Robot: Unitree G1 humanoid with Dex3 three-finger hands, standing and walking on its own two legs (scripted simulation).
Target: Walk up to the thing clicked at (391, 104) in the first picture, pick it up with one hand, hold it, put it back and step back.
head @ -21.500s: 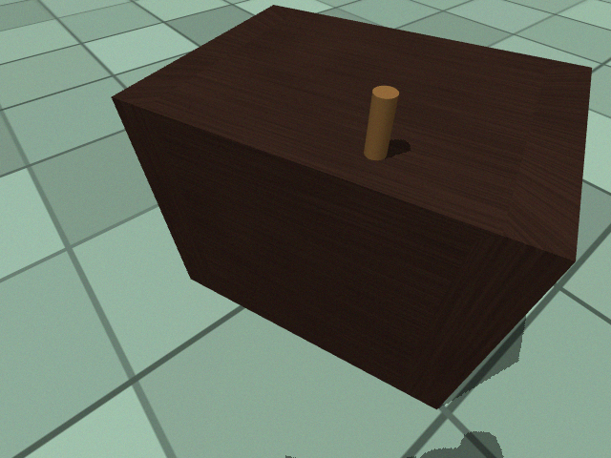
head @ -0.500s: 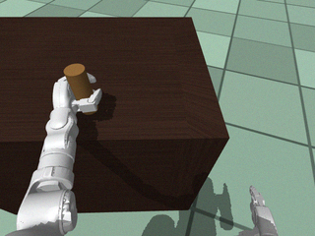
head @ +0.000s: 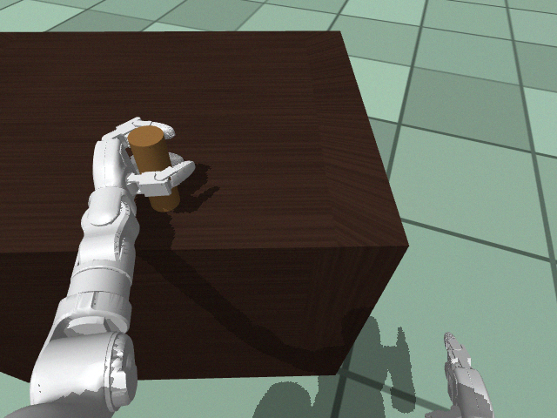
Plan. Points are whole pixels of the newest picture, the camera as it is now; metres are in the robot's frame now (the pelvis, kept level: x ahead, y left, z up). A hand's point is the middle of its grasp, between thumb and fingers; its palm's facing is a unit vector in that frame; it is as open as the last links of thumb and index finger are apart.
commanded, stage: open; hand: left
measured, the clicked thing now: (156, 171) +0.44 +0.19 +0.12
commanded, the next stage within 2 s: withdraw in 0.10 s
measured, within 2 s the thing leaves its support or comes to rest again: neither
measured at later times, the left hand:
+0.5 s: hand (129, 135) +0.45 +0.21 +0.18, palm faces +0.19 -0.98 +0.01, open 12.9 cm
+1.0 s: hand (5, 109) +0.42 +0.32 +0.25, palm faces +0.41 -0.89 -0.22, open 17.2 cm
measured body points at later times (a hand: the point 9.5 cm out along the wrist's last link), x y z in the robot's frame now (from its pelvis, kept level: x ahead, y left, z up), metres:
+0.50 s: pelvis +0.01 +0.00 +0.00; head +0.03 +0.00 +0.45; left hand +0.43 +0.26 +0.18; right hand +0.16 -0.27 -0.05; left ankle +0.00 +0.13 -0.71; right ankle +0.02 -0.14 -0.71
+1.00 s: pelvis +0.00 +0.00 +0.01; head +0.02 -0.01 +0.46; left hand +0.39 +0.36 +0.26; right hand +0.14 -0.26 -0.06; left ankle +0.00 +0.13 -0.71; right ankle +0.02 -0.14 -0.71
